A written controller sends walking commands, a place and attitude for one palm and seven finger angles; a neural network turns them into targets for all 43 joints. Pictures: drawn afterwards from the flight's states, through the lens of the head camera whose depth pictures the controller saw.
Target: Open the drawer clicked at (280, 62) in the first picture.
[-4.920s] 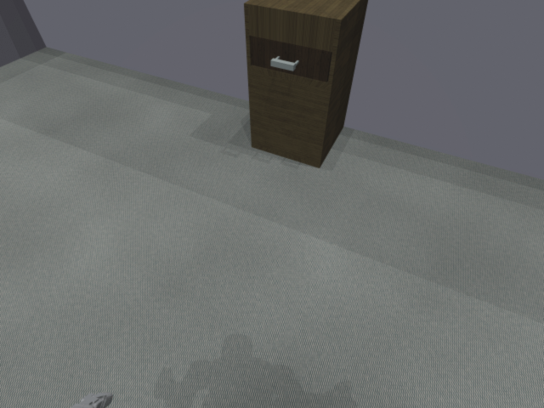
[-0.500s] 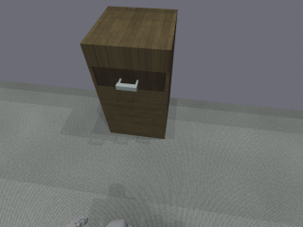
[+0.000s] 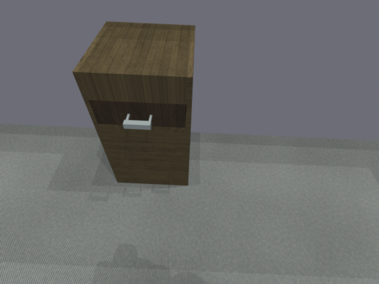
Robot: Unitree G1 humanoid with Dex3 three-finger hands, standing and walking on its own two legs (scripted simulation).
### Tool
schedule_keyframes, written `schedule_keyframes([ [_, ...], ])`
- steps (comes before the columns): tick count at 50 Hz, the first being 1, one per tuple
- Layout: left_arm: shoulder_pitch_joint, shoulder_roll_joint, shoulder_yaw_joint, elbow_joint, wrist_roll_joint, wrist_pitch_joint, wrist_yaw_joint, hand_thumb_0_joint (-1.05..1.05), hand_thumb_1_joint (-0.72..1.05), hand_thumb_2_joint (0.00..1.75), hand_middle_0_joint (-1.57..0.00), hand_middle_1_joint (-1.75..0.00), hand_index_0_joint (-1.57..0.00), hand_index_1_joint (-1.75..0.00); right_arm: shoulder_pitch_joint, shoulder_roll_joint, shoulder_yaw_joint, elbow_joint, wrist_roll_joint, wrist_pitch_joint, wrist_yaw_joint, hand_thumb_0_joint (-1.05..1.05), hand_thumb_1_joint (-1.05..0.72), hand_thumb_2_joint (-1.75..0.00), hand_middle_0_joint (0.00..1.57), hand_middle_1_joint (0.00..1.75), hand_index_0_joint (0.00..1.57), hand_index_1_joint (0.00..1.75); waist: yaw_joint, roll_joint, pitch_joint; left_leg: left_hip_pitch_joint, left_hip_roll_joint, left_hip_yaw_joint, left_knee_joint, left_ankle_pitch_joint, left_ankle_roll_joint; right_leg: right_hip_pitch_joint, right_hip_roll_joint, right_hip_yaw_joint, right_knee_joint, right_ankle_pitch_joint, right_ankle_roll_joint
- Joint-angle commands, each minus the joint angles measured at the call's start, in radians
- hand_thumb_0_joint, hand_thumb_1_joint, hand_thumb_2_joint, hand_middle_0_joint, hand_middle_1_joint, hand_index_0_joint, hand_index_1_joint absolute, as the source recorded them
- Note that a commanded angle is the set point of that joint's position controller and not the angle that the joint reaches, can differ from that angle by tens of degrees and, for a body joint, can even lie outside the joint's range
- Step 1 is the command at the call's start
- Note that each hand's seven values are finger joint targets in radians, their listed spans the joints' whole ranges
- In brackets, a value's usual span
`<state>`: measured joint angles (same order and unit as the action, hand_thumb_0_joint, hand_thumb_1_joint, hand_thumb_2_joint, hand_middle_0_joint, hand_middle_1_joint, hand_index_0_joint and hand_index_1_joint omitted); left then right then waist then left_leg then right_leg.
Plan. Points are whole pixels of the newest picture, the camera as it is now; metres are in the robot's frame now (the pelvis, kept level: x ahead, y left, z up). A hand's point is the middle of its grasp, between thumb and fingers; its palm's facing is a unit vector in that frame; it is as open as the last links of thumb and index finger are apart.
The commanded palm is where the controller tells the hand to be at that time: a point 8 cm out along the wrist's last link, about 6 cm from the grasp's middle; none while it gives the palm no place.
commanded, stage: take the last steps up to it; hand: left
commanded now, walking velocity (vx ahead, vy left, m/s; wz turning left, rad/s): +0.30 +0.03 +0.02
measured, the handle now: (138, 120) +0.75 +0.23 -0.20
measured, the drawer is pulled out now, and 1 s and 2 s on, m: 0.00 0.00 0.00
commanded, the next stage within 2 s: come to a stop and stand still in 0.48 s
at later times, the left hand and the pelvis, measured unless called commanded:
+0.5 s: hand out of the picture +0.07 +0.14 -0.19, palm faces +0.16 -0.98 -0.12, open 7.3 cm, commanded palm none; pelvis +0.15 +0.00 -0.01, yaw +3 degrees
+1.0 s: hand (122, 221) +0.31 +0.20 -0.17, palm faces +0.04 -0.96 -0.27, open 7.4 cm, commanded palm none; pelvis +0.22 +0.00 -0.01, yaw +0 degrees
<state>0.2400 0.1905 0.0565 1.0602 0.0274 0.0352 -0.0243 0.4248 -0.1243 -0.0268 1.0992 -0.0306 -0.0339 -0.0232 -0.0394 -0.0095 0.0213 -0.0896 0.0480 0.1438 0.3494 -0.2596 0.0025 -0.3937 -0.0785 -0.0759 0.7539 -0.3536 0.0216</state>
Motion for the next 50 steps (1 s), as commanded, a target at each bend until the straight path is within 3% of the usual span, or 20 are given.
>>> schedule_keyframes([
  [1, -0.04, 0.015, 0.001, -0.066, -0.002, -0.06, 0.0, 0.0, 0.9, 0.9, -0.2, -0.3, -0.2, -0.3, 0.036, -0.172, -0.038, -0.008, 0.002, -0.013, -0.003, 0.0, -0.9, -0.9, 0.2, 0.3, 0.2, 0.3, 0.028, 0.142, 0.034, -0.063, 0.22, -0.175, -0.056, 0.034, 0.118, 0.116, 0.042, -0.061, -0.236, 0.064, -0.012],
  [2, 0.035, 0.029, 0.007, -0.034, -0.001, -0.067, 0.005, 0.0, 0.9, 0.9, -0.2, -0.3, -0.2, -0.3, 0.025, -0.157, -0.036, -0.004, 0.007, -0.013, -0.001, 0.0, -0.9, -0.9, 0.2, 0.3, 0.2, 0.3, 0.063, 0.091, 0.014, -0.128, 0.181, -0.136, 0.027, -0.009, 0.086, 0.249, 0.043, -0.058, -0.315, 0.126, -0.019],
  [3, 0.137, 0.078, 0.017, 0.005, 0.002, -0.078, 0.013, 0.0, 0.9, 0.9, -0.2, -0.3, -0.2, -0.3, 0.015, -0.124, -0.03, -0.007, 0.016, -0.018, 0.005, 0.0, -0.9, -0.9, 0.2, 0.3, 0.2, 0.3, 0.107, -0.004, -0.021, -0.27, 0.123, -0.07, 0.183, -0.067, 0.049, 0.436, -0.047, 0.051, -0.366, 0.078, -0.051],
  [4, 0.245, 0.179, 0.037, 0.033, 0.005, -0.087, 0.026, 0.0, 0.9, 0.9, -0.2, -0.3, -0.2, -0.3, -0.003, -0.06, -0.016, -0.039, 0.022, -0.021, 0.016, 0.0, -0.9, -0.9, 0.2, 0.3, 0.2, 0.3, 0.145, -0.25, -0.026, -0.515, 0.007, 0.034, 0.454, -0.249, 0.002, 0.577, -0.283, 0.364, -0.485, -0.037, -0.141],
  [5, 0.306, 0.221, 0.042, 0.04, -0.011, -0.085, 0.034, 0.0, 0.9, 0.9, -0.2, -0.3, -0.2, -0.3, -0.065, -0.108, -0.021, -0.071, 0.015, -0.012, 0.017, 0.0, -0.9, -0.9, 0.2, 0.3, 0.2, 0.3, 0.167, -0.259, -0.029, -0.568, 0.022, -0.051, 0.636, -0.336, 0.008, 0.502, -0.376, 0.534, -0.591, -0.176, -0.199],
  [7, 0.195, 0.137, 0.027, 0.025, -0.01, -0.088, 0.041, 0.0, 0.9, 0.9, -0.2, -0.3, -0.2, -0.3, -0.129, -0.108, -0.038, -0.068, 0.008, -0.004, 0.024, 0.0, -0.9, -0.9, 0.2, 0.3, 0.2, 0.3, 0.118, -0.169, 0.099, -0.607, 0.076, -0.121, 0.772, -0.162, 0.012, 0.322, -0.336, 0.461, -0.636, -0.25, -0.191],
  [9, 0.122, 0.063, 0.009, 0.0, -0.007, -0.096, 0.046, 0.0, 0.9, 0.9, -0.2, -0.3, -0.2, -0.3, -0.069, -0.074, -0.04, -0.036, 0.003, 0.006, 0.03, 0.0, -0.9, -0.9, 0.2, 0.3, 0.2, 0.3, 0.057, -0.07, 0.1, -0.537, 0.099, -0.12, 0.745, -0.045, -0.001, 0.252, -0.264, 0.258, -0.617, -0.041, -0.158],
  [11, 0.121, 0.042, -0.003, 0.002, -0.005, -0.108, 0.045, 0.0, 0.9, 0.9, -0.2, -0.3, -0.2, -0.3, -0.051, -0.056, -0.036, -0.027, 0.001, 0.014, 0.034, 0.0, -0.9, -0.9, 0.2, 0.3, 0.2, 0.3, 0.035, -0.096, 0.098, -0.502, 0.094, -0.093, 0.694, 0.001, -0.021, 0.226, -0.221, 0.141, -0.606, 0.152, -0.145],
  [16, 0.171, 0.066, -0.009, 0.027, -0.005, -0.123, 0.044, 0.0, 0.9, 0.9, -0.2, -0.3, -0.2, -0.3, -0.159, -0.068, -0.031, -0.08, 0.008, 0.016, 0.048, 0.0, -0.9, -0.9, 0.2, 0.3, 0.2, 0.3, 0.042, -0.113, 0.098, -0.518, 0.079, -0.061, 0.543, 0.068, -0.03, 0.286, -0.205, 0.067, -0.578, 0.408, -0.161],
  [23, 0.18, 0.103, 0.003, 0.049, 0.002, -0.106, 0.051, 0.0, 0.9, 0.9, -0.2, -0.3, -0.2, -0.3, -0.265, -0.087, -0.023, -0.135, 0.012, 0.002, 0.055, 0.0, -0.9, -0.9, 0.2, 0.3, 0.2, 0.3, 0.052, -0.114, 0.113, -0.336, 0.039, -0.036, 0.305, 0.048, 0.012, 0.279, -0.221, 0.043, -0.489, 0.467, -0.145],
  [25, 0.157, 0.099, 0.006, 0.047, -0.002, -0.096, 0.05, 0.0, 0.9, 0.9, -0.2, -0.3, -0.2, -0.3, -0.105, -0.125, -0.029, -0.093, 0.004, -0.008, 0.041, 0.0, -0.9, -0.9, 0.2, 0.3, 0.2, 0.3, -0.026, -0.047, 0.037, -0.09, -0.002, -0.018, 0.176, 0.113, 0.026, 0.223, -0.162, -0.017, -0.273, 0.481, -0.113],
  [26, 0.183, 0.069, 0.001, 0.038, -0.007, -0.092, 0.046, 0.0, 0.9, 0.9, -0.2, -0.3, -0.2, -0.3, 0.017, -0.194, -0.043, -0.064, -0.006, -0.018, 0.03, 0.0, -0.9, -0.9, 0.2, 0.3, 0.2, 0.3, -0.057, 0.091, -0.062, 0.095, 0.077, -0.104, 0.129, 0.223, 0.052, 0.143, -0.085, -0.06, -0.054, 0.34, -0.079],
  [27, 0.247, 0.011, -0.007, 0.025, -0.02, -0.089, 0.038, 0.0, 0.9, 0.9, -0.2, -0.3, -0.2, -0.3, 0.073, -0.296, -0.064, -0.057, -0.01, -0.018, 0.016, 0.0, -0.9, -0.9, 0.2, 0.3, 0.2, 0.3, -0.044, 0.332, -0.15, 0.258, 0.318, -0.413, 0.055, 0.335, 0.153, -0.066, 0.047, -0.115, 0.217, -0.155, -0.038],
  [28, 0.223, 0.015, -0.013, 0.003, -0.011, -0.089, 0.042, 0.0, 0.9, 0.9, -0.2, -0.3, -0.2, -0.3, 0.077, -0.304, -0.062, -0.06, 0.007, -0.007, 0.009, 0.0, -0.9, -0.9, 0.2, 0.3, 0.2, 0.3, -0.051, 0.293, -0.17, 0.211, 0.371, -0.481, -0.034, 0.21, 0.207, -0.118, 0.061, -0.02, 0.394, -0.298, -0.052],
  [29, 0.166, 0.007, -0.016, -0.006, -0.011, -0.083, 0.043, 0.0, 0.9, 0.9, -0.2, -0.3, -0.2, -0.3, -0.002, -0.28, -0.058, -0.085, 0.012, -0.006, 0.001, 0.0, -0.9, -0.9, 0.2, 0.3, 0.2, 0.3, -0.036, 0.247, -0.114, 0.11, 0.365, -0.467, -0.066, 0.141, 0.212, -0.169, 0.019, 0.024, 0.486, -0.24, -0.058],
  [31, 0.125, -0.001, -0.014, 0.011, -0.011, -0.073, 0.041, 0.0, 0.9, 0.9, -0.2, -0.3, -0.2, -0.3, -0.153, -0.16, -0.021, -0.112, 0.009, -0.012, -0.007, 0.0, -0.9, -0.9, 0.2, 0.3, 0.2, 0.3, 0.018, 0.104, 0.006, -0.11, 0.303, -0.324, -0.09, 0.323, 0.181, -0.097, -0.042, 0.075, 0.407, -0.098, -0.032],
  [34, 0.206, -0.028, -0.028, 0.049, -0.019, -0.034, 0.054, 0.0, 0.9, 0.9, -0.2, -0.3, -0.2, -0.3, -0.236, -0.138, -0.001, -0.105, 0.019, -0.015, -0.02, 0.0, -0.9, -0.9, 0.2, 0.3, 0.2, 0.3, 0.076, 0.079, -0.053, -0.14, 0.26, -0.173, -0.062, 0.628, 0.161, 0.072, -0.034, 0.071, 0.177, -0.053, 0.004],
  [46, 0.008, 0.042, 0.007, -0.112, -0.01, 0.014, 0.055, 0.0, 0.9, 0.9, -0.2, -0.3, -0.2, -0.3, -0.218, -0.222, -0.062, -0.114, 0.001, 0.048, -0.017, 0.0, -0.9, -0.9, 0.2, 0.3, 0.2, 0.3, 0.033, 0.165, -0.045, -0.097, 0.289, -0.199, 0.011, 0.573, 0.176, 0.043, 0.028, 0.046, 0.059, -0.088, -0.011],
  [48, 0.035, 0.049, 0.007, -0.109, -0.011, 0.002, 0.056, 0.0, 0.9, 0.9, -0.2, -0.3, -0.2, -0.3, -0.222, -0.222, -0.063, -0.117, 0.005, 0.052, -0.009, 0.0, -0.9, -0.9, 0.2, 0.3, 0.2, 0.3, 0.048, 0.172, -0.071, -0.104, 0.259, -0.178, 0.051, 0.489, 0.143, 0.127, 0.034, 0.027, -0.112, 0.019, -0.014],
  [50, 0.057, 0.09, 0.009, -0.101, -0.005, -0.019, 0.06, 0.0, 0.9, 0.9, -0.2, -0.3, -0.2, -0.3, -0.198, -0.183, -0.059, -0.117, 0.016, 0.055, 0.004, 0.0, -0.9, -0.9, 0.2, 0.3, 0.2, 0.3, 0.06, 0.037, -0.082, -0.161, 0.155, -0.117, 0.168, 0.263, 0.056, 0.242, -0.009, 0.069, -0.366, 0.249, -0.019],
])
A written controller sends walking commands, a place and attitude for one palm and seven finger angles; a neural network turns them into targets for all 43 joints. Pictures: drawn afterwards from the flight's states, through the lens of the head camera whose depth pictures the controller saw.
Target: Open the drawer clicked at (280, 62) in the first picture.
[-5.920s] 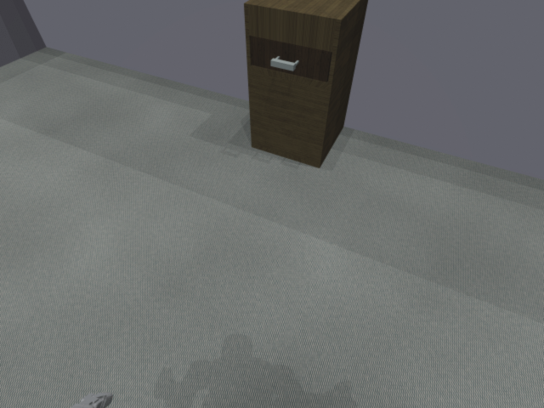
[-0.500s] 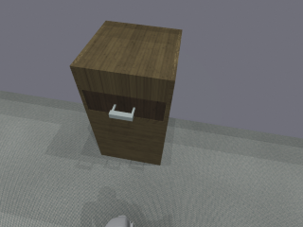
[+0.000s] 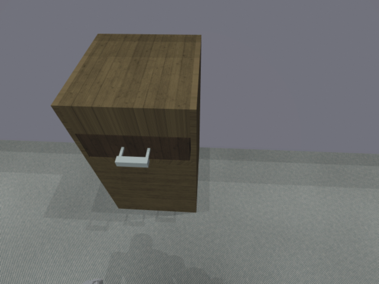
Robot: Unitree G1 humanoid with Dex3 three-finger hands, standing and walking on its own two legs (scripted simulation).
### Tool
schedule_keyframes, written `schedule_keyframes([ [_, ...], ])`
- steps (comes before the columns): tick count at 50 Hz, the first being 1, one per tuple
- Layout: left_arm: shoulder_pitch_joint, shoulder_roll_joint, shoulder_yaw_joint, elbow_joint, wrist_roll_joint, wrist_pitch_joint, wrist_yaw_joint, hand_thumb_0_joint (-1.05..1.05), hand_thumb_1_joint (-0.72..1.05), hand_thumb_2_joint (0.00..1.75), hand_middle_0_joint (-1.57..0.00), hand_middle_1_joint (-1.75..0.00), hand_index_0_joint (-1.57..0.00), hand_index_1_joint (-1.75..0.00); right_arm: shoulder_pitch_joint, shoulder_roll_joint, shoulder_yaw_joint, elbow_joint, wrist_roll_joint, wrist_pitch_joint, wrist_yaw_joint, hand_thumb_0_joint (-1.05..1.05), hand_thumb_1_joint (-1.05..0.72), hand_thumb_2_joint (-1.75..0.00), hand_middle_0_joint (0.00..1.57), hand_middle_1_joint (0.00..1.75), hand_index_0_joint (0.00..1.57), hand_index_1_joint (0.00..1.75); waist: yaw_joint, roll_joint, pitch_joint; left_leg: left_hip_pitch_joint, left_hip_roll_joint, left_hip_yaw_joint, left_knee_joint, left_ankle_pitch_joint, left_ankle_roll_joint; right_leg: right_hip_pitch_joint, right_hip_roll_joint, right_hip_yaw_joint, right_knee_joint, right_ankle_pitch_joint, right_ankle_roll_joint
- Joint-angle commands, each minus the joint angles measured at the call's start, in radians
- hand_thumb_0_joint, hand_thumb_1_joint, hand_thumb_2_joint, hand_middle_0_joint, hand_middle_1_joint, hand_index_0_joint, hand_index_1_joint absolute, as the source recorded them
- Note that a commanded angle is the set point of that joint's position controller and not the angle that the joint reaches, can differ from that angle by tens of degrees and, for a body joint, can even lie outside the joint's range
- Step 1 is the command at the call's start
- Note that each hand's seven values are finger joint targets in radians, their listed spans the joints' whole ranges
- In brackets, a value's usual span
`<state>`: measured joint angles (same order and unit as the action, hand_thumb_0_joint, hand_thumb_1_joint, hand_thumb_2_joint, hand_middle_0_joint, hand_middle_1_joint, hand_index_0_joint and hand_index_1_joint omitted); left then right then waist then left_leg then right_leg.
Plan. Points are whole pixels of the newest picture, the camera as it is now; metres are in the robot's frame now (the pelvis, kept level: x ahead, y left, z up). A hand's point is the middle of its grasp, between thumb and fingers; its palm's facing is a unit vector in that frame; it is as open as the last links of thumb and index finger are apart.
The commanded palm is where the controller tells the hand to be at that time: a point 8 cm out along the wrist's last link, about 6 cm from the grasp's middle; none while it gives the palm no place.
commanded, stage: come to a stop and stand still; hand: left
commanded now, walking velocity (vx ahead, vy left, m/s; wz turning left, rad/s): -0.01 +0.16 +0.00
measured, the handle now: (133, 156) +0.54 +0.23 -0.19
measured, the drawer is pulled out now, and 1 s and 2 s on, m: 0.00 0.00 0.00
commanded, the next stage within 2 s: look again from close up in 1.22 s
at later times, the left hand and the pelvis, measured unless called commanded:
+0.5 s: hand out of the picture -0.03 +0.18 -0.15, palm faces +0.11 -0.96 -0.27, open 7.3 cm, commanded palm none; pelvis -0.04 -0.02 +0.01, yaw +2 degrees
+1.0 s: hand out of the picture -0.05 +0.17 -0.17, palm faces +0.08 -0.99 -0.15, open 7.4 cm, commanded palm none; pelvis -0.03 +0.01 +0.01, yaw +1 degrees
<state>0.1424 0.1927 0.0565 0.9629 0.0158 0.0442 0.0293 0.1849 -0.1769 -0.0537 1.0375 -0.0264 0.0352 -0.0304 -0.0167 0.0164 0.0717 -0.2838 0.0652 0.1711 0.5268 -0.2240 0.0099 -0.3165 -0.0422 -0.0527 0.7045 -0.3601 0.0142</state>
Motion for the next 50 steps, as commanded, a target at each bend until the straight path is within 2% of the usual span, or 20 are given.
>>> schedule_keyframes([
  [1, 0.128, 0.16, 0.015, -0.013, 0.015, -0.043, 0.012, 0.0, 0.9, 0.9, -0.2, -0.3, -0.2, -0.3, 0.068, -0.067, -0.021, -0.068, 0.019, -0.016, 0.018, 0.0, -0.9, -0.9, 0.2, 0.3, 0.2, 0.3, 0.011, -0.199, -0.125, -0.085, 0.02, -0.058, 0.105, -0.042, -0.017, 0.203, -0.228, 0.266, -0.359, 0.479, -0.074],
  [2, 0.139, 0.196, 0.017, -0.023, 0.01, -0.044, 0.01, 0.0, 0.9, 0.9, -0.2, -0.3, -0.2, -0.3, 0.038, -0.057, -0.014, -0.087, 0.019, -0.003, 0.018, 0.0, -0.9, -0.9, 0.2, 0.3, 0.2, 0.3, 0.042, -0.217, -0.118, -0.099, -0.033, -0.103, 0.234, -0.33, -0.03, 0.14, -0.352, 0.319, -0.386, 0.645, -0.169],
  [3, 0.131, 0.196, 0.02, -0.02, 0.008, -0.049, 0.011, 0.0, 0.9, 0.9, -0.2, -0.3, -0.2, -0.3, 0.026, -0.068, -0.018, -0.086, 0.013, 0.017, 0.013, 0.0, -0.9, -0.9, 0.2, 0.3, 0.2, 0.3, 0.041, -0.254, -0.125, -0.094, -0.032, -0.172, 0.338, -0.37, -0.027, 0.095, -0.344, 0.332, -0.4, 0.644, -0.192],
  [4, 0.08, 0.173, 0.016, -0.024, 0.007, -0.047, 0.015, 0.0, 0.9, 0.9, -0.2, -0.3, -0.2, -0.3, 0.045, -0.077, -0.018, -0.074, 0.012, 0.022, 0.011, 0.0, -0.9, -0.9, 0.2, 0.3, 0.2, 0.3, 0.016, -0.218, -0.101, -0.113, -0.036, -0.194, 0.412, -0.327, -0.029, 0.099, -0.319, 0.309, -0.389, 0.626, -0.204],
  [6, 0.033, 0.157, 0.013, -0.037, 0.004, -0.048, 0.013, 0.0, 0.9, 0.9, -0.2, -0.3, -0.2, -0.3, 0.075, -0.086, -0.02, -0.042, 0.012, 0.022, 0.016, 0.0, -0.9, -0.9, 0.2, 0.3, 0.2, 0.3, 0.003, -0.122, -0.073, -0.158, -0.035, -0.203, 0.51, -0.236, -0.041, 0.136, -0.266, 0.215, -0.357, 0.658, -0.184],
  [8, 0.054, 0.163, 0.019, -0.034, 0.002, -0.051, 0.013, 0.0, 0.9, 0.9, -0.2, -0.3, -0.2, -0.3, 0.08, -0.104, -0.022, -0.041, 0.011, 0.023, 0.019, 0.0, -0.9, -0.9, 0.2, 0.3, 0.2, 0.3, 0.019, -0.14, -0.08, -0.189, -0.037, -0.209, 0.542, -0.19, -0.057, 0.182, -0.267, 0.201, -0.363, 0.64, -0.177],
  [13, 0.122, 0.162, 0.03, -0.013, 0.004, -0.051, 0.015, 0.0, 0.9, 0.9, -0.2, -0.3, -0.2, -0.3, 0.043, -0.114, -0.02, -0.061, 0.005, 0.021, 0.023, 0.0, -0.9, -0.9, 0.2, 0.3, 0.2, 0.3, 0.062, -0.143, -0.086, -0.214, -0.028, -0.214, 0.484, -0.169, -0.072, 0.251, -0.285, 0.243, -0.398, 0.482, -0.184],
  [18, 0.139, 0.172, 0.032, 0.004, 0.013, -0.049, 0.007, 0.0, 0.9, 0.9, -0.2, -0.3, -0.2, -0.3, 0.038, -0.097, -0.008, -0.066, 0.011, 0.008, 0.027, 0.0, -0.9, -0.9, 0.2, 0.3, 0.2, 0.3, 0.073, -0.175, -0.102, -0.129, -0.032, -0.176, 0.274, -0.199, -0.056, 0.24, -0.263, 0.246, -0.432, 0.329, -0.189],
  [21, 0.133, 0.179, 0.031, 0.023, 0.016, -0.044, 0.001, 0.0, 0.9, 0.9, -0.2, -0.3, -0.2, -0.3, 0.048, -0.085, -0.001, -0.064, 0.015, 0.0, 0.025, 0.0, -0.9, -0.9, 0.2, 0.3, 0.2, 0.3, 0.066, -0.201, -0.09, -0.044, -0.046, -0.15, 0.163, -0.2, -0.038, 0.18, -0.244, 0.241, -0.459, 0.231, -0.183],
  [24, 0.101, 0.168, 0.025, 0.041, 0.011, -0.037, 0.0, 0.0, 0.9, 0.9, -0.2, -0.3, -0.2, -0.3, 0.113, -0.077, 0.009, -0.035, 0.016, -0.009, 0.02, 0.0, -0.9, -0.9, 0.2, 0.3, 0.2, 0.3, 0.029, -0.211, -0.089, 0.079, -0.052, -0.128, -0.007, -0.108, -0.027, 0.105, -0.197, 0.202, -0.455, 0.104, -0.139],
  [25, 0.087, 0.157, 0.02, 0.047, 0.007, -0.035, 0.0, 0.0, 0.9, 0.9, -0.2, -0.3, -0.2, -0.3, 0.149, -0.071, 0.013, -0.017, 0.015, -0.015, 0.019, 0.0, -0.9, -0.9, 0.2, 0.3, 0.2, 0.3, 0.009, -0.191, -0.085, 0.161, -0.052, -0.122, -0.107, -0.04, -0.02, 0.044, -0.175, 0.183, -0.445, 0.035, -0.111],
  [26, 0.083, 0.133, 0.013, 0.052, 0.001, -0.031, -0.001, 0.0, 0.9, 0.9, -0.2, -0.3, -0.2, -0.3, 0.172, -0.084, 0.017, -0.001, 0.014, -0.022, 0.016, 0.0, -0.9, -0.9, 0.2, 0.3, 0.2, 0.3, 0.0, -0.122, -0.076, 0.215, -0.028, -0.144, -0.169, -0.023, -0.012, -0.016, -0.137, 0.16, -0.41, -0.027, -0.083],
  [28, 0.121, 0.061, -0.005, 0.057, -0.005, -0.027, -0.007, 0.0, 0.9, 0.9, -0.2, -0.3, -0.2, -0.3, 0.136, -0.155, 0.014, -0.019, 0.002, -0.029, 0.01, 0.0, -0.9, -0.9, 0.2, 0.3, 0.2, 0.3, 0.028, 0.091, -0.016, 0.075, 0.141, -0.338, -0.299, -0.175, 0.049, -0.033, -0.032, 0.05, -0.286, 0.006, -0.032],
  [29, 0.137, 0.046, -0.009, 0.055, 0.0, -0.034, -0.011, 0.0, 0.9, 0.9, -0.2, -0.3, -0.2, -0.3, 0.113, -0.183, 0.014, -0.04, 0.003, -0.027, 0.009, 0.0, -0.9, -0.9, 0.2, 0.3, 0.2, 0.3, 0.045, 0.078, -0.03, -0.033, 0.187, -0.381, -0.325, -0.224, 0.07, 0.047, -0.022, 0.004, -0.231, 0.062, -0.021],
  [30, 0.116, 0.04, -0.016, 0.082, 0.006, -0.026, -0.01, 0.0, 0.9, 0.9, -0.2, -0.3, -0.2, -0.3, 0.056, -0.162, 0.019, -0.027, 0.007, -0.033, 0.006, 0.0, -0.9, -0.9, 0.2, 0.3, 0.2, 0.3, 0.045, 0.203, 0.009, -0.071, 0.164, -0.38, -0.402, -0.278, 0.064, 0.069, -0.021, -0.007, -0.212, 0.08, -0.008],
  [31, 0.125, 0.05, -0.018, 0.092, 0.008, -0.026, -0.011, 0.0, 0.9, 0.9, -0.2, -0.3, -0.2, -0.3, 0.038, -0.141, 0.026, -0.028, 0.01, -0.035, 0.001, 0.0, -0.9, -0.9, 0.2, 0.3, 0.2, 0.3, 0.053, 0.221, 0.033, -0.081, 0.141, -0.356, -0.406, -0.249, 0.059, 0.083, -0.022, 0.0, -0.205, 0.106, -0.008],
  [34, 0.17, 0.055, -0.03, 0.141, 0.004, -0.036, -0.013, 0.0, 0.9, 0.9, -0.2, -0.3, -0.2, -0.3, 0.064, -0.113, 0.034, -0.004, 0.015, -0.043, -0.008, 0.0, -0.9, -0.9, 0.2, 0.3, 0.2, 0.3, 0.056, 0.118, 0.014, -0.006, 0.087, -0.273, -0.319, -0.067, 0.042, 0.126, -0.039, 0.022, -0.287, 0.2, -0.01],
  [37, 0.182, 0.056, -0.037, 0.167, 0.001, -0.042, -0.01, 0.0, 0.9, 0.9, -0.2, -0.3, -0.2, -0.3, 0.105, -0.1, 0.037, 0.02, 0.016, -0.045, -0.007, 0.0, -0.9, -0.9, 0.2, 0.3, 0.2, 0.3, 0.045, 0.012, 0.016, 0.006, 0.059, -0.245, -0.281, -0.061, 0.023, 0.149, -0.057, 0.049, -0.335, 0.222, -0.011],
  [44, 0.19, 0.038, -0.04, 0.182, -0.005, -0.052, 0.001, 0.0, 0.9, 0.9, -0.2, -0.3, -0.2, -0.3, 0.176, -0.072, 0.047, 0.057, 0.019, -0.056, -0.01, 0.0, -0.9, -0.9, 0.2, 0.3, 0.2, 0.3, 0.031, -0.008, -0.027, 0.063, 0.05, -0.219, -0.242, 0.075, 0.012, 0.169, -0.07, 0.051, -0.339, 0.27, -0.021],
  [50, 0.202, 0.018, -0.041, 0.19, -0.007, -0.054, 0.006, 0.0, 0.9, 0.9, -0.2, -0.3, -0.2, -0.3, 0.2, -0.042, 0.05, 0.081, 0.018, -0.061, -0.015, 0.0, -0.9, -0.9, 0.2, 0.3, 0.2, 0.3, 0.035, -0.003, -0.004, 0.068, 0.046, -0.206, -0.229, 0.12, 0.009, 0.173, -0.072, 0.049, -0.333, 0.304, -0.026],
])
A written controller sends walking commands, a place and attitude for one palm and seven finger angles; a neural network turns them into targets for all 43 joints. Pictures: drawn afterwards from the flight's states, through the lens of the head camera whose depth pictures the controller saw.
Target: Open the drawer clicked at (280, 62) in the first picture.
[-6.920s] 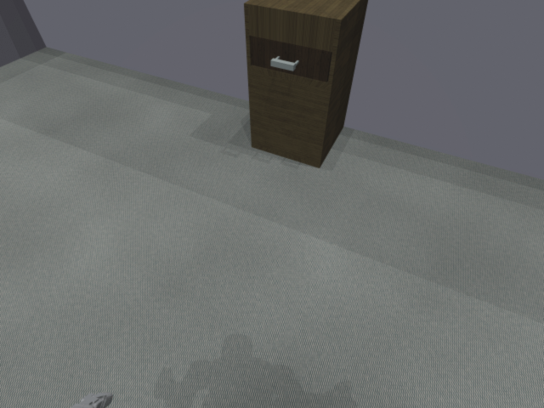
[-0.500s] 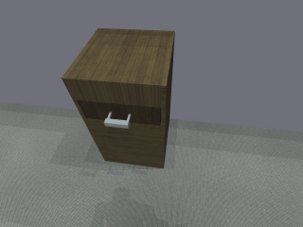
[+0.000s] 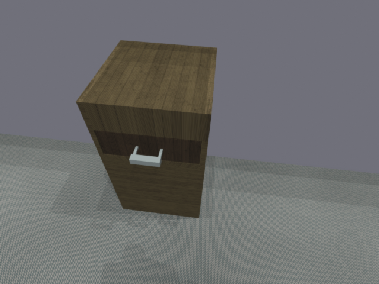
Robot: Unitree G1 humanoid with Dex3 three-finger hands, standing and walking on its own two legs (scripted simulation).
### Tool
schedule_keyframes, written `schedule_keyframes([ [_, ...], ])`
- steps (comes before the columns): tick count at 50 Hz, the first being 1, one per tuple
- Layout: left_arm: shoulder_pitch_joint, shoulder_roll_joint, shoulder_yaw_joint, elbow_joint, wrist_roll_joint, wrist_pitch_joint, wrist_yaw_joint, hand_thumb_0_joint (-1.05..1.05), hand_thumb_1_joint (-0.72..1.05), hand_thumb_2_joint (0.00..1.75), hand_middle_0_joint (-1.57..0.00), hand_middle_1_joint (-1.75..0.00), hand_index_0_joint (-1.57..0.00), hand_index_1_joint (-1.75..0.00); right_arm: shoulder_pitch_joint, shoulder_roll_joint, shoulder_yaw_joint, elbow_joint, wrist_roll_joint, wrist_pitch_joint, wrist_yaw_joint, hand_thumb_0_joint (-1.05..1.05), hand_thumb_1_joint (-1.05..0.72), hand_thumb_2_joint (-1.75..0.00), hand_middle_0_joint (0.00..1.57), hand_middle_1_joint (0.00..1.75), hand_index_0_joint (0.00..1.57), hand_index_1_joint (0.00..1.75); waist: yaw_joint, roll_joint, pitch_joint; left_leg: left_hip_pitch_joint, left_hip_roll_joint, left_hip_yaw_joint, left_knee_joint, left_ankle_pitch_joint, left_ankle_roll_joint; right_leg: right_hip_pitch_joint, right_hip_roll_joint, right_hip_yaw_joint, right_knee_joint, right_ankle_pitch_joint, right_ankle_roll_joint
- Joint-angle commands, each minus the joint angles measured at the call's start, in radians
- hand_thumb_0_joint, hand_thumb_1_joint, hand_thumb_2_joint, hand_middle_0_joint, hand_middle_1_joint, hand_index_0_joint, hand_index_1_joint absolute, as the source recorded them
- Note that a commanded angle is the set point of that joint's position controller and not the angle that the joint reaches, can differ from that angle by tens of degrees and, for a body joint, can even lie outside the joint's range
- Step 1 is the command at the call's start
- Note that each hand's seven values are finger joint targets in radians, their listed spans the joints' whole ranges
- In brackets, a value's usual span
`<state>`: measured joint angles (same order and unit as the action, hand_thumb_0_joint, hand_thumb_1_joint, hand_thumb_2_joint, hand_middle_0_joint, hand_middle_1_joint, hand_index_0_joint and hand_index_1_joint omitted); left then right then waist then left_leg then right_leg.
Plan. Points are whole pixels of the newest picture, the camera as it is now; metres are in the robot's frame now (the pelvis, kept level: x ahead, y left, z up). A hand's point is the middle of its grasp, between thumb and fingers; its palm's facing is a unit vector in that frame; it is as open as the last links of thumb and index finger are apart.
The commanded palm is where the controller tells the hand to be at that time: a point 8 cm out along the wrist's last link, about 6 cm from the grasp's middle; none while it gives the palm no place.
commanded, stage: come to a stop and stand still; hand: left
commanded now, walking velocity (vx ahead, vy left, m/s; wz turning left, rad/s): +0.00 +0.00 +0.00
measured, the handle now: (147, 155) +0.57 +0.20 -0.20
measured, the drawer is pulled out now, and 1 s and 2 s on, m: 0.00 0.00 0.00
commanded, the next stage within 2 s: look again from close up in 0.22 s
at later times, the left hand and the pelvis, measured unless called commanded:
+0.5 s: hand out of the picture +0.00 +0.17 -0.18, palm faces +0.03 -0.98 -0.20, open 7.3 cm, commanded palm none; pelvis +0.01 +0.00 -0.01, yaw +0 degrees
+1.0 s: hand out of the picture +0.06 +0.18 -0.15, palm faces -0.06 -0.94 -0.34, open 7.3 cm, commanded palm +0.12 +0.22 -0.06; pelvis +0.01 -0.01 -0.01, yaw -1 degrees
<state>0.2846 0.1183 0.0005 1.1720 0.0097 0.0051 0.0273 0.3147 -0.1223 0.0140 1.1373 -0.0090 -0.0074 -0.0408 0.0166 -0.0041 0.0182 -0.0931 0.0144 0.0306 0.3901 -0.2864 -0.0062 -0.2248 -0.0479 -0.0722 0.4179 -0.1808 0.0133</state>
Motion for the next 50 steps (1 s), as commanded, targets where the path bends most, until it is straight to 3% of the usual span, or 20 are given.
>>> schedule_keyframes([
  [1, 0.06, 0.091, 0.014, -0.016, -0.002, -0.015, 0.008, 0.0, 0.9, 0.9, -0.2, -0.3, -0.2, -0.3, 0.078, -0.094, -0.017, -0.015, 0.0, -0.018, -0.006, 0.0, -0.9, -0.9, 0.2, 0.3, 0.2, 0.3, 0.0, 0.013, 0.05, -0.122, 0.098, -0.063, -0.09, 0.179, 0.024, 0.08, -0.064, 0.07, -0.046, 0.125, -0.026],
  [15, 0.06, 0.088, 0.015, -0.028, -0.004, -0.017, 0.012, 0.0, 0.9, 0.9, -0.2, -0.3, -0.2, -0.3, 0.111, -0.073, -0.019, 0.001, 0.0, -0.016, -0.008, 0.0, -0.9, -0.9, 0.2, 0.3, 0.2, 0.3, -0.005, 0.018, 0.055, -0.109, 0.096, -0.052, -0.072, 0.193, 0.021, 0.083, -0.062, 0.07, -0.041, 0.151, -0.035],
  [16, 0.137, 0.144, 0.015, -0.004, 0.006, -0.044, 0.052, 0.0, 0.9, 0.9, -0.2, -0.3, -0.2, -0.3, -0.022, -0.121, -0.026, -0.075, 0.008, -0.032, 0.009, 0.0, -0.9, -0.9, 0.2, 0.3, 0.2, 0.3, 0.034, -0.026, 0.086, -0.202, 0.093, 0.0, 0.135, 0.198, -0.009, 0.08, -0.12, 0.121, 0.02, 0.542, -0.036],
  [17, 0.117, 0.177, 0.024, -0.047, 0.002, -0.056, 0.042, 0.0, 0.9, 0.9, -0.2, -0.3, -0.2, -0.3, 0.064, -0.077, -0.029, -0.103, 0.002, -0.02, 0.009, 0.0, -0.9, -0.9, 0.2, 0.3, 0.2, 0.3, -0.027, 0.018, -0.024, -0.17, 0.047, -0.031, 0.098, -0.033, 0.001, 0.106, -0.167, 0.17, 0.011, 0.398, -0.067],
  [19, 0.049, 0.143, 0.009, -0.076, 0.002, -0.053, 0.023, 0.0, 0.9, 0.9, -0.2, -0.3, -0.2, -0.3, 0.108, -0.07, -0.02, -0.1, -0.003, -0.022, 0.017, 0.0, -0.9, -0.9, 0.2, 0.3, 0.2, 0.3, -0.038, 0.067, -0.039, -0.136, 0.067, -0.045, 0.046, 0.043, 0.019, 0.04, -0.095, 0.104, 0.034, 0.075, -0.072],
  [21, 0.048, 0.119, 0.007, -0.077, 0.002, -0.045, 0.014, 0.0, 0.9, 0.9, -0.2, -0.3, -0.2, -0.3, 0.115, -0.089, -0.017, -0.106, -0.005, -0.03, 0.013, 0.0, -0.9, -0.9, 0.2, 0.3, 0.2, 0.3, -0.029, 0.095, -0.019, -0.158, 0.096, -0.071, 0.034, 0.186, 0.035, 0.05, -0.059, 0.072, 0.069, 0.09, -0.063],
  [23, 0.051, 0.11, 0.004, -0.075, 0.0, -0.042, 0.012, 0.0, 0.9, 0.9, -0.2, -0.3, -0.2, -0.3, 0.105, -0.101, -0.015, -0.114, -0.003, -0.032, 0.008, 0.0, -0.9, -0.9, 0.2, 0.3, 0.2, 0.3, -0.025, 0.024, 0.007, -0.153, 0.095, -0.071, 0.032, 0.242, 0.036, 0.055, -0.059, 0.065, 0.07, 0.144, -0.06],
  [29, 0.039, 0.12, 0.005, -0.08, -0.001, -0.027, 0.007, 0.0, 0.9, 0.9, -0.2, -0.3, -0.2, -0.3, 0.096, -0.118, -0.009, -0.108, -0.004, -0.022, 0.007, 0.0, -0.9, -0.9, 0.2, 0.3, 0.2, 0.3, -0.023, 0.018, 0.089, -0.175, 0.085, -0.072, -0.015, 0.143, 0.039, 0.032, -0.052, 0.069, 0.048, 0.071, -0.054],
  [45, 0.041, 0.125, 0.015, -0.079, -0.002, -0.029, 0.002, 0.0, 0.9, 0.9, -0.2, -0.3, -0.2, -0.3, 0.091, -0.113, -0.005, -0.054, -0.005, -0.022, 0.005, 0.0, -0.9, -0.9, 0.2, 0.3, 0.2, 0.3, -0.015, -0.002, 0.056, -0.138, 0.078, -0.053, -0.027, 0.14, 0.033, 0.071, -0.061, 0.077, 0.03, 0.127, -0.054],
  [46, 0.147, 0.177, 0.026, -0.042, 0.001, -0.043, 0.048, 0.0, 0.9, 0.9, -0.2, -0.3, -0.2, -0.3, -0.045, -0.155, -0.031, -0.119, 0.005, -0.026, 0.013, 0.0, -0.9, -0.9, 0.2, 0.3, 0.2, 0.3, 0.047, -0.234, 0.099, -0.249, 0.083, -0.005, 0.197, 0.142, 0.0, 0.087, -0.119, 0.13, 0.046, 0.628, -0.027],
  [47, -0.687, 0.46, -0.015, -1.505, 0.167, -0.23, 0.044, 0.0, 0.88, 0.89, -0.2, -0.32, -0.2, -0.32, -0.061, -0.307, -0.03, -0.447, 0.052, -0.185, -0.038, 0.0, -0.9, -0.9, 0.2, 0.3, 0.2, 0.3, -0.064, 0.164, -0.404, 0.013, -0.017, 0.005, 0.034, 0.31, 0.054, 0.152, -0.02, 0.21, 0.121, 0.434, -0.058],
  [48, -0.207, 0.406, 0.04, -1.249, 0.183, -0.139, 0.126, 0.0, 0.85, 0.88, -0.2, -0.33, -0.2, -0.33, -0.127, -0.227, -0.049, -0.407, 0.036, -0.271, -0.073, 0.0, -0.9, -0.9, 0.2, 0.3, 0.2, 0.3, 0.023, 0.325, -0.384, 0.035, 0.003, 0.012, 0.036, 0.482, 0.051, 0.102, 0.014, 0.114, 0.155, 0.19, -0.078],
  [49, 0.025, 0.201, -0.049, -1.15, 0.182, 0.007, 0.18, 0.0, 0.83, 0.87, -0.21, -0.34, -0.21, -0.34, -0.133, -0.178, -0.062, -0.403, 0.066, -0.301, -0.069, 0.0, -0.9, -0.9, 0.2, 0.3, 0.2, 0.3, 0.001, 0.28, -0.222, -0.077, 0.008, -0.011, 0.018, 0.415, 0.003, -0.006, 0.037, 0.059, 0.156, 0.035, -0.068],
  [50, 0.028, 0.125, -0.114, -1.148, 0.247, 0.022, 0.186, 0.0, 0.81, 0.86, -0.21, -0.36, -0.21, -0.36, -0.132, -0.19, -0.049, -0.402, 0.061, -0.318, -0.063, 0.0, -0.9, -0.9, 0.2, 0.3, 0.2, 0.3, -0.013, 0.154, -0.125, -0.133, 0.002, -0.011, 0.046, 0.351, 0.008, -0.062, 0.044, 0.038, 0.133, 0.049, -0.052],
])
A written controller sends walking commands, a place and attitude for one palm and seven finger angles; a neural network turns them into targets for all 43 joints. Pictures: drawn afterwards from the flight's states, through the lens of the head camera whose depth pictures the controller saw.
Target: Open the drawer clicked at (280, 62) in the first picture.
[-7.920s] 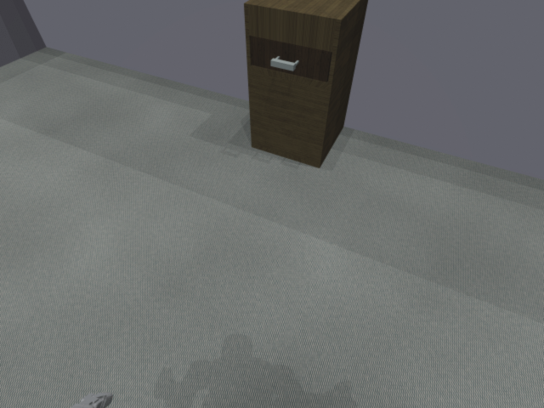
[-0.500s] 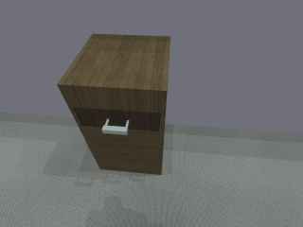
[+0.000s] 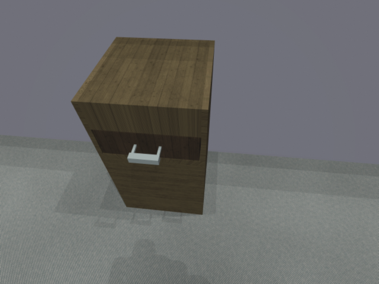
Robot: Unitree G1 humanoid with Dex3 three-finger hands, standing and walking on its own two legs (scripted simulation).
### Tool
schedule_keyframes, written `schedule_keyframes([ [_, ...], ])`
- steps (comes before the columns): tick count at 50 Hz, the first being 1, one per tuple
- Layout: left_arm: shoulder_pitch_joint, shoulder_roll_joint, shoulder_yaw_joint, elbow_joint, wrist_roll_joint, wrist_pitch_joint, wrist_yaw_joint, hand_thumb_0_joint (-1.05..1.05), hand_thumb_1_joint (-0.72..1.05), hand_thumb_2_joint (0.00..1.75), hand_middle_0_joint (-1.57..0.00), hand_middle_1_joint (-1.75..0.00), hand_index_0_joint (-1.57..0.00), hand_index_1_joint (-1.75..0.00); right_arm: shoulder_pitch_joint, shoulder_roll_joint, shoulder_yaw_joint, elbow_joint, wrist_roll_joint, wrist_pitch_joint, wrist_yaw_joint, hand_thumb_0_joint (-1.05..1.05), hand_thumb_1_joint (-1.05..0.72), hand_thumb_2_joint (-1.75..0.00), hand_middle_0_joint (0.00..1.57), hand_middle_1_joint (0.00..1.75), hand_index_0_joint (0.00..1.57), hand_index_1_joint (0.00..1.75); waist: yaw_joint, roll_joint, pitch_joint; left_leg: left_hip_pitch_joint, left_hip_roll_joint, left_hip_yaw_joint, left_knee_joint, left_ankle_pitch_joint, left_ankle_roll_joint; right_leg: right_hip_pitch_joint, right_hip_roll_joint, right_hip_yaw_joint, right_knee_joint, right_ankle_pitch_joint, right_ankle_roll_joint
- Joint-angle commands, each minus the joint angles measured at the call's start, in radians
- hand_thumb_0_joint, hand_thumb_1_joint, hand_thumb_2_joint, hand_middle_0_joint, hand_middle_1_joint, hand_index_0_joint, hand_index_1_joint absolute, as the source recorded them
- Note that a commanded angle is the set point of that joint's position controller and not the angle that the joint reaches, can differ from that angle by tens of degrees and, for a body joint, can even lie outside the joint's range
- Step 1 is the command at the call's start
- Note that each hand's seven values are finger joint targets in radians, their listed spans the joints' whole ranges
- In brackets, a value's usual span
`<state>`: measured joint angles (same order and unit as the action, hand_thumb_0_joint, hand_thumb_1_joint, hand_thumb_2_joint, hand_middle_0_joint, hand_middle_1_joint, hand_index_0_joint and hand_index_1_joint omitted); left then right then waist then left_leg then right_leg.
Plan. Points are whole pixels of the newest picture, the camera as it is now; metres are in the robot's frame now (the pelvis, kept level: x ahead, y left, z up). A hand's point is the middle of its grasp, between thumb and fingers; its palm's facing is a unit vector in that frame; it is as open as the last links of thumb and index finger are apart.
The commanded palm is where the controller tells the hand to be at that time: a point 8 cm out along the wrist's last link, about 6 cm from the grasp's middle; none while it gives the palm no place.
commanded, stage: raise the hand with hooked fingers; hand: left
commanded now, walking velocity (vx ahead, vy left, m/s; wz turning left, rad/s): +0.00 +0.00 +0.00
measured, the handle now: (145, 153) +0.56 +0.22 -0.19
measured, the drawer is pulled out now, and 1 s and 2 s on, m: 0.00 0.00 0.00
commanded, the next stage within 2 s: move the hooked fingers above the handle in 1.82 s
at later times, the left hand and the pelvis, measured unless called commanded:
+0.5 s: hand (92, 267) +0.16 +0.23 -0.05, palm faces +0.06 -0.07 -1.00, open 9.5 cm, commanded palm +0.15 +0.23 +0.01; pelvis -0.04 -0.01 -0.05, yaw +1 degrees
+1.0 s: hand (86, 216) +0.23 +0.24 +0.02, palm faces +0.08 -0.08 -0.99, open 12.4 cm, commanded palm +0.21 +0.24 +0.08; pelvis -0.03 +0.01 -0.02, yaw +0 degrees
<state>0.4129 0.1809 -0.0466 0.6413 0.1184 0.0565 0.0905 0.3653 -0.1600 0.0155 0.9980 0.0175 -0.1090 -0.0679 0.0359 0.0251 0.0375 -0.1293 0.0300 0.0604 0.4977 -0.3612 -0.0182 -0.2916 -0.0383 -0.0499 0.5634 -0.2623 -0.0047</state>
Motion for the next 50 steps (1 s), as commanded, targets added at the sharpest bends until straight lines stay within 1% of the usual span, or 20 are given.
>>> schedule_keyframes([
  [1, -0.182, 0.148, -0.036, -0.687, 0.22, -0.044, 0.149, 0.0, 0.78, 0.85, -0.21, -0.37, -0.21, -0.37, -0.232, -0.194, -0.056, -0.307, 0.012, -0.219, -0.033, 0.0, -0.9, -0.9, 0.2, 0.3, 0.2, 0.3, -0.052, 0.051, -0.059, -0.165, -0.027, -0.077, -0.034, 0.323, 0.029, -0.064, 0.039, 0.045, -0.018, 0.099, -0.041],
  [2, -0.138, 0.176, -0.018, -0.657, 0.333, -0.053, 0.176, 0.0, 0.76, 0.84, -0.21, -0.39, -0.21, -0.39, -0.211, -0.212, -0.06, -0.328, -0.02, -0.202, -0.025, 0.0, -0.9, -0.9, 0.2, 0.3, 0.2, 0.3, -0.054, -0.066, -0.106, -0.206, -0.038, -0.074, 0.0, 0.264, 0.039, -0.102, 0.042, 0.032, -0.007, 0.038, -0.039],
  [3, -0.082, 0.173, -0.015, -0.616, 0.439, -0.059, 0.202, 0.0, 0.74, 0.83, -0.21, -0.4, -0.21, -0.4, -0.212, -0.206, -0.069, -0.37, -0.042, -0.18, -0.016, 0.0, -0.9, -0.9, 0.2, 0.3, 0.2, 0.3, -0.045, -0.166, -0.106, -0.261, -0.051, -0.071, 0.034, 0.213, 0.041, -0.144, 0.043, 0.04, -0.01, -0.043, -0.036],
  [4, 0.028, 0.172, 0.004, -0.614, 0.533, -0.062, 0.224, 0.0, 0.71, 0.82, -0.21, -0.42, -0.21, -0.42, -0.227, -0.208, -0.085, -0.432, -0.053, -0.16, 0.002, 0.0, -0.9, -0.9, 0.2, 0.3, 0.2, 0.3, -0.001, -0.111, -0.147, -0.273, -0.067, -0.057, 0.048, 0.213, 0.032, -0.118, 0.046, 0.06, -0.005, -0.079, -0.045],
  [5, 0.144, 0.155, -0.005, -0.603, 0.626, -0.07, 0.25, 0.0, 0.69, 0.81, -0.22, -0.43, -0.22, -0.43, -0.247, -0.199, -0.09, -0.477, -0.064, -0.128, 0.023, 0.0, -0.9, -0.9, 0.2, 0.3, 0.2, 0.3, 0.031, -0.132, -0.19, -0.293, -0.073, -0.041, 0.07, 0.199, 0.023, -0.111, 0.052, 0.06, 0.01, -0.113, -0.053],
  [7, 0.261, 0.094, -0.054, -0.548, 0.765, -0.083, 0.286, 0.0, 0.64, 0.79, -0.22, -0.47, -0.22, -0.47, -0.295, -0.205, -0.098, -0.542, -0.083, -0.044, 0.063, 0.0, -0.9, -0.9, 0.2, 0.3, 0.2, 0.3, 0.051, -0.245, -0.087, -0.406, -0.077, -0.03, 0.097, 0.121, 0.019, -0.157, 0.053, 0.1, 0.012, -0.128, -0.062],
  [9, 0.258, 0.15, 0.009, -0.59, 0.86, -0.121, 0.313, 0.0, 0.6, 0.77, -0.22, -0.5, -0.22, -0.5, -0.34, -0.201, -0.099, -0.591, -0.079, 0.032, 0.096, 0.0, -0.9, -0.9, 0.2, 0.3, 0.2, 0.3, 0.083, -0.255, -0.115, -0.453, -0.084, -0.018, 0.122, 0.109, 0.023, -0.118, 0.049, 0.149, 0.032, -0.071, -0.073],
  [11, 0.223, 0.204, 0.051, -0.689, 0.931, -0.156, 0.345, 0.0, 0.55, 0.75, -0.22, -0.53, -0.22, -0.53, -0.38, -0.191, -0.088, -0.639, -0.077, 0.078, 0.114, 0.0, -0.9, -0.9, 0.2, 0.3, 0.2, 0.3, 0.105, -0.161, -0.202, -0.458, -0.093, -0.006, 0.15, 0.117, 0.026, -0.087, 0.04, 0.156, 0.085, -0.01, -0.075],
  [14, 0.065, 0.274, 0.113, -0.787, 1.016, -0.177, 0.411, 0.0, 0.48, 0.72, -0.23, -0.57, -0.23, -0.57, -0.372, -0.172, -0.085, -0.653, -0.085, 0.124, 0.121, 0.0, -0.9, -0.9, 0.2, 0.3, 0.2, 0.3, 0.095, -0.118, -0.259, -0.462, -0.105, -0.016, 0.213, 0.107, 0.03, -0.159, 0.044, 0.193, 0.13, -0.011, -0.076],
  [16, -0.018, 0.278, 0.115, -0.823, 1.056, -0.182, 0.457, 0.0, 0.43, 0.7, -0.23, -0.6, -0.23, -0.6, -0.353, -0.16, -0.091, -0.664, -0.097, 0.135, 0.122, 0.0, -0.9, -0.9, 0.2, 0.3, 0.2, 0.3, 0.078, -0.052, -0.329, -0.42, -0.105, -0.02, 0.274, 0.11, 0.033, -0.248, 0.04, 0.208, 0.163, -0.032, -0.076],
  [19, -0.29, 0.319, 0.115, -0.95, 1.048, -0.193, 0.497, 0.0, 0.36, 0.67, -0.24, -0.64, -0.24, -0.64, -0.347, -0.157, -0.096, -0.652, -0.111, 0.143, 0.107, 0.0, -0.9, -0.9, 0.2, 0.3, 0.2, 0.3, 0.005, -0.022, -0.385, -0.351, -0.095, -0.058, 0.362, 0.08, 0.043, -0.385, 0.031, 0.22, 0.188, -0.092, -0.066],
  [23, -0.281, 0.331, 0.103, -0.919, 0.996, -0.161, 0.475, 0.0, 0.27, 0.63, -0.25, -0.7, -0.25, -0.7, -0.344, -0.165, -0.088, -0.644, -0.11, 0.134, 0.093, 0.0, -0.9, -0.9, 0.2, 0.3, 0.2, 0.3, -0.012, 0.03, -0.41, -0.34, -0.091, -0.049, 0.364, 0.106, 0.042, -0.349, 0.034, 0.163, 0.198, -0.024, -0.058],
  [24, -0.278, 0.309, 0.084, -0.91, 0.976, -0.136, 0.458, 0.0, 0.25, 0.62, -0.25, -0.72, -0.25, -0.72, -0.354, -0.163, -0.081, -0.64, -0.11, 0.137, 0.089, 0.0, -0.9, -0.9, 0.2, 0.3, 0.2, 0.3, -0.02, 0.022, -0.4, -0.349, -0.088, -0.053, 0.351, 0.109, 0.044, -0.326, 0.038, 0.145, 0.192, -0.004, -0.056],
  [27, -0.201, 0.294, 0.061, -0.861, 0.94, -0.062, 0.382, 0.0, 0.18, 0.59, -0.25, -0.76, -0.25, -0.76, -0.361, -0.163, -0.067, -0.638, -0.094, 0.145, 0.075, 0.0, -0.9, -0.9, 0.2, 0.3, 0.2, 0.3, 0.0, -0.036, -0.357, -0.384, -0.071, -0.043, 0.266, 0.12, 0.044, -0.182, 0.039, 0.072, 0.161, 0.06, -0.043],
  [29, -0.163, 0.289, 0.057, -0.844, 0.919, -0.027, 0.326, 0.0, 0.13, 0.57, -0.25, -0.8, -0.25, -0.8, -0.376, -0.164, -0.053, -0.636, -0.083, 0.149, 0.066, 0.0, -0.9, -0.9, 0.2, 0.3, 0.2, 0.3, 0.014, -0.054, -0.336, -0.388, -0.062, -0.044, 0.215, 0.12, 0.044, -0.12, 0.039, 0.066, 0.136, 0.068, -0.042],
  [33, -0.161, 0.323, 0.078, -0.834, 0.918, -0.037, 0.256, 0.0, 0.04, 0.53, -0.26, -0.86, -0.26, -0.86, -0.357, -0.162, -0.041, -0.621, -0.078, 0.146, 0.055, 0.0, -0.9, -0.9, 0.2, 0.3, 0.2, 0.3, 0.036, -0.096, -0.27, -0.382, -0.051, -0.041, 0.141, 0.101, 0.042, -0.066, 0.031, 0.054, 0.091, 0.029, -0.038],
  [36, -0.184, 0.356, 0.123, -0.854, 0.924, -0.079, 0.26, 0.0, -0.03, 0.5, -0.27, -0.9, -0.27, -0.9, -0.341, -0.163, -0.049, -0.612, -0.083, 0.139, 0.054, 0.0, -0.9, -0.9, 0.2, 0.3, 0.2, 0.3, 0.053, -0.042, -0.283, -0.352, -0.052, -0.041, 0.113, 0.13, 0.04, -0.034, 0.029, 0.055, 0.08, 0.041, -0.045],
  [42, -0.293, 0.368, 0.145, -0.858, 0.903, -0.125, 0.305, 0.0, -0.17, 0.44, -0.28, -0.99, -0.28, -0.99, -0.321, -0.177, -0.076, -0.584, -0.077, 0.122, 0.053, 0.0, -0.9, -0.9, 0.2, 0.3, 0.2, 0.3, 0.033, -0.009, -0.304, -0.295, -0.059, -0.037, 0.098, 0.175, 0.038, -0.034, 0.027, 0.052, 0.06, 0.074, -0.045],
  [45, -0.364, 0.353, 0.113, -0.852, 0.901, -0.115, 0.306, 0.0, -0.24, 0.41, -0.28, -1.03, -0.28, -1.03, -0.323, -0.185, -0.088, -0.573, -0.072, 0.116, 0.058, 0.0, -0.9, -0.9, 0.2, 0.3, 0.2, 0.3, 0.022, -0.005, -0.298, -0.259, -0.055, -0.044, 0.088, 0.195, 0.036, -0.059, 0.029, 0.038, 0.059, 0.072, -0.045],
  [50, -0.433, 0.375, 0.1, -0.815, 0.898, -0.069, 0.257, 0.0, -0.36, 0.36, -0.29, -1.11, -0.29, -1.11, -0.34, -0.19, -0.085, -0.563, -0.057, 0.123, 0.053, 0.0, -0.9, -0.9, 0.2, 0.3, 0.2, 0.3, 0.036, -0.02, -0.289, -0.238, -0.054, -0.042, 0.045, 0.245, 0.037, 0.009, 0.029, 0.03, 0.039, 0.128, -0.043],
])
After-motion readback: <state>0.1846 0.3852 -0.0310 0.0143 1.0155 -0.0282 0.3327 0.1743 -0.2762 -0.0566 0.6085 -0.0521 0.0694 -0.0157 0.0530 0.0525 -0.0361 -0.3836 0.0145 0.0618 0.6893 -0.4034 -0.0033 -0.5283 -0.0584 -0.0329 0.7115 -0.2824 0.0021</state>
